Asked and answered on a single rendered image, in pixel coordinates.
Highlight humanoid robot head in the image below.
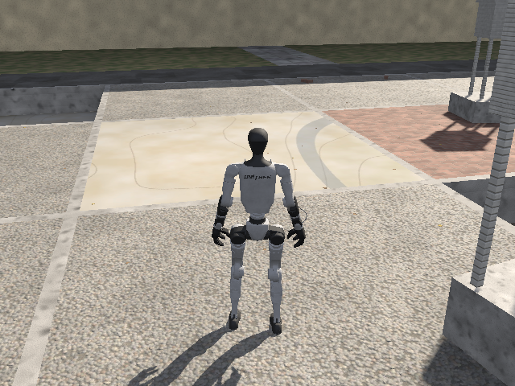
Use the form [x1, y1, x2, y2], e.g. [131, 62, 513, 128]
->
[244, 128, 272, 167]

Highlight robot right hand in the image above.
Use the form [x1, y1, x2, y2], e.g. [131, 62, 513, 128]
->
[287, 228, 306, 248]

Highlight robot left hand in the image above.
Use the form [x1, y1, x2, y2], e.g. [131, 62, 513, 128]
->
[212, 227, 230, 246]

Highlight left robot forearm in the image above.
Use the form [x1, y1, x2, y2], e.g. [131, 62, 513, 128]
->
[213, 195, 229, 230]

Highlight right robot forearm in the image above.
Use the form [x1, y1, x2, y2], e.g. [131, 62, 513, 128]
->
[287, 196, 303, 230]

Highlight robot left upper arm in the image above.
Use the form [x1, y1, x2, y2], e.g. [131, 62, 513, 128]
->
[220, 162, 241, 207]

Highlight right robot foot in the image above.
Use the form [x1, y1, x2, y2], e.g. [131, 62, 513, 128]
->
[270, 313, 282, 335]

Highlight robot right upper arm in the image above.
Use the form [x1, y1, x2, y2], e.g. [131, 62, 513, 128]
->
[274, 162, 295, 207]

